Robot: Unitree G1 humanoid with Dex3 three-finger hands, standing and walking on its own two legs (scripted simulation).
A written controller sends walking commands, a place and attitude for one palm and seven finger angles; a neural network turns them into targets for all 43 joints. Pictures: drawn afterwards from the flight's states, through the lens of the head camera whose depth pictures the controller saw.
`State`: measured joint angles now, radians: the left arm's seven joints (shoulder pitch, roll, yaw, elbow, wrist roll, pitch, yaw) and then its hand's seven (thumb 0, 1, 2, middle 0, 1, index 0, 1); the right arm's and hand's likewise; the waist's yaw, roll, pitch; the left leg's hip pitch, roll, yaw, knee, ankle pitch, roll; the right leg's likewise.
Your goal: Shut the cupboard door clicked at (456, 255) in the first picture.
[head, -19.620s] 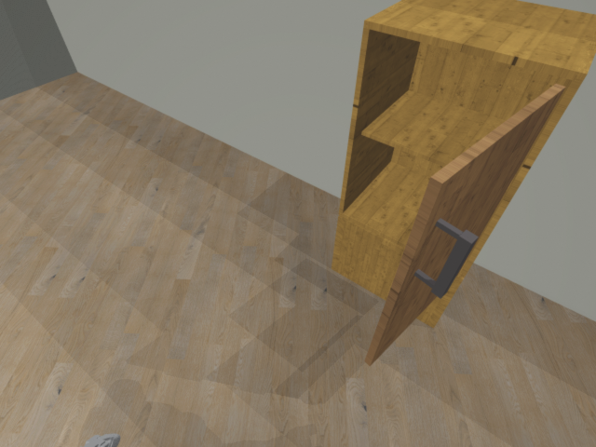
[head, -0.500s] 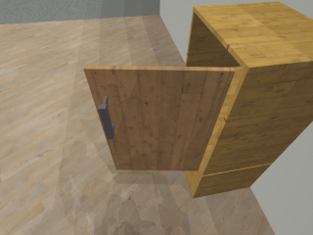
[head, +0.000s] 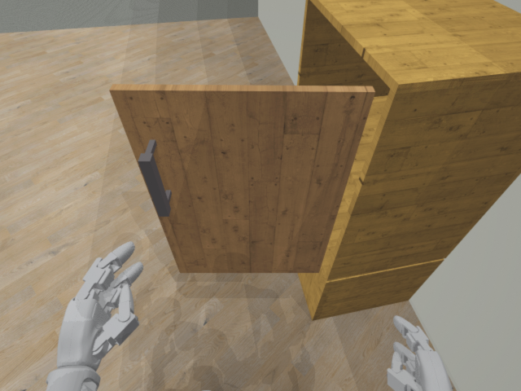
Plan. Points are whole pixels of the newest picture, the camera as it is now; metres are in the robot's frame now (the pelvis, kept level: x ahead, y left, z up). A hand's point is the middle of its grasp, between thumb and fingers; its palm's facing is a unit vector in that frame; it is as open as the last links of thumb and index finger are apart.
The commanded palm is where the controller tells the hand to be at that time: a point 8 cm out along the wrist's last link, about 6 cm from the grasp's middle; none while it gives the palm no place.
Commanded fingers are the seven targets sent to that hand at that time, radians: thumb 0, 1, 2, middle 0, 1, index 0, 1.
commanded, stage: raise the hand and make a fist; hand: left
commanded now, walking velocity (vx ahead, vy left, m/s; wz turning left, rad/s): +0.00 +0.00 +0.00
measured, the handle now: (158, 179) +0.47 +0.21 +0.05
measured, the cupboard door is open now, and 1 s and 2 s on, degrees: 79 79 79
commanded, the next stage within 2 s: bring the fist close to the handle in 1.64 s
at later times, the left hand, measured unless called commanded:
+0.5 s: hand (132, 352) +0.19 +0.19 +0.00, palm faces -0.02 -1.00 +0.01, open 4.4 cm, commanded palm +0.15 +0.25 +0.01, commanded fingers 0.00 0.90 0.90 -0.92 -1.08 -0.92 -1.08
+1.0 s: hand (89, 344) +0.18 +0.23 +0.04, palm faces +0.07 -1.00 -0.03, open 3.1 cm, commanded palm +0.16 +0.27 +0.04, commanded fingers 0.00 0.90 0.90 -1.30 -1.50 -1.30 -1.50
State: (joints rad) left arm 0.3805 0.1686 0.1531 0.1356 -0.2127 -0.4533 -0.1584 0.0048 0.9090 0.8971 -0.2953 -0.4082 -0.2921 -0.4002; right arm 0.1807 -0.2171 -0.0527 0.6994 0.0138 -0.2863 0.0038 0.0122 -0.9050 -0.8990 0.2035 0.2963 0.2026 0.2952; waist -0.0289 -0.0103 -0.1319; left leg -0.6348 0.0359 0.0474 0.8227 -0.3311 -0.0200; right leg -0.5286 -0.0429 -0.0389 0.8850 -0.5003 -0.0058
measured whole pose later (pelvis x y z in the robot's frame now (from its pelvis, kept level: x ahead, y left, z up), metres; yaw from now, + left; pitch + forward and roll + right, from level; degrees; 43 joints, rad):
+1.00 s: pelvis -0.03 +0.03 -0.03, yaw +1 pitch +10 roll -4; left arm 0.42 0.24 0.14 -0.14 -0.26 -0.30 -0.18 0.02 0.90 0.90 -1.20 -1.39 -1.19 -1.38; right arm 0.22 -0.21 0.05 0.47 0.04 -0.20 -0.05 0.01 -0.90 -0.90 0.20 0.30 0.20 0.30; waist 0.02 0.04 -0.13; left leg -0.85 0.05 -0.01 1.07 -0.41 0.02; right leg -0.66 -0.03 -0.08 1.03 -0.53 0.02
